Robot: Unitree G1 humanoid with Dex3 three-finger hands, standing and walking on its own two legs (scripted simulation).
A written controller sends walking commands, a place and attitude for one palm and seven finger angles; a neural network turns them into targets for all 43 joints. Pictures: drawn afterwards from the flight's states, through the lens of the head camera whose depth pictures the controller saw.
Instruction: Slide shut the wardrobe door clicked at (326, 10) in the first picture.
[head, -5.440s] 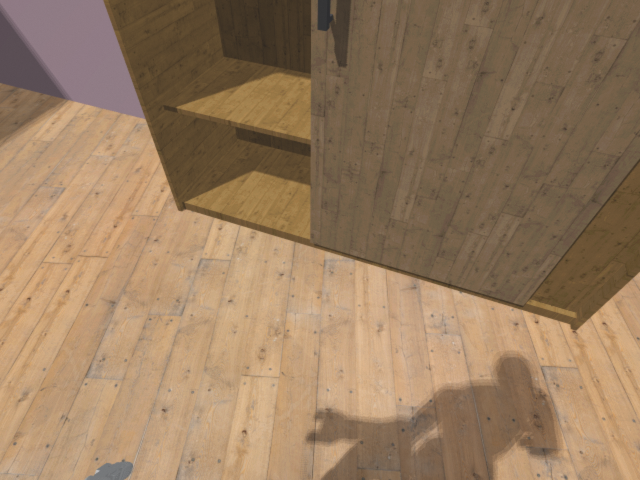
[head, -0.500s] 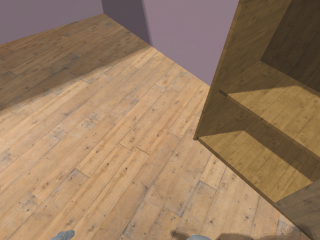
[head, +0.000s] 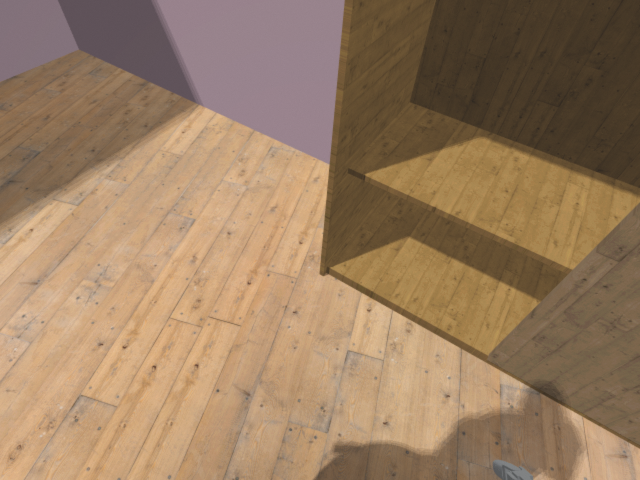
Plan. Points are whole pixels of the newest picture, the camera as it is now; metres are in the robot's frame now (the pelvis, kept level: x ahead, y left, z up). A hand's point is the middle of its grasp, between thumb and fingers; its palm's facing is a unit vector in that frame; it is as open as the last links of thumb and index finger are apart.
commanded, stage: turn to face it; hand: right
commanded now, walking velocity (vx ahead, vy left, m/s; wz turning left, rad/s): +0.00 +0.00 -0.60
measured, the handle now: out of the picture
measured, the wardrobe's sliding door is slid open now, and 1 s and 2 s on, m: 0.62 0.62 0.62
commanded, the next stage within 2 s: take the last steps up to it in 0.74 s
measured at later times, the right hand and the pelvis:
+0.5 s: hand out of the picture -0.05 -0.25 -0.18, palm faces +0.33 +0.91 -0.26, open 7.4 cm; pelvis -0.01 -0.03 -0.01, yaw -17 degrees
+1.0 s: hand out of the picture -0.03 -0.20 -0.14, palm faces +0.47 +0.85 -0.25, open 7.4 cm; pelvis +0.00 +0.00 +0.01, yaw -26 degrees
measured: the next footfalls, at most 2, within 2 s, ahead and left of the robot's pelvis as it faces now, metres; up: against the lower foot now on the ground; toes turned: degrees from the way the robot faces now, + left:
left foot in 0.02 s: +0.05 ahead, +0.12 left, +0.00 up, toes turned +1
right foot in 0.44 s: -0.01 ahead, -0.14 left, +0.00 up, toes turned -21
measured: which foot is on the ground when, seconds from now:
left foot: up 0.00-0.00, down 0.02-0.44, up 0.46-0.86, down 0.88-1.00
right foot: down 0.00-0.02, up 0.04-0.42, down 0.44-0.88, up 0.90-1.00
